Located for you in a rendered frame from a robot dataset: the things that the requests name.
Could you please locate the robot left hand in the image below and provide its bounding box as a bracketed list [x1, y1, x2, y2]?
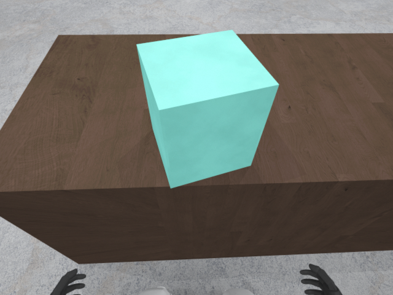
[50, 269, 86, 295]

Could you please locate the carton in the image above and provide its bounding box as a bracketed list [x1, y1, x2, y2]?
[136, 30, 279, 188]

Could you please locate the pedestal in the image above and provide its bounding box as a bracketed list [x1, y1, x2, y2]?
[0, 33, 393, 264]

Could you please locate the robot right hand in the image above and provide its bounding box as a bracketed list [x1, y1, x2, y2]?
[300, 264, 342, 295]

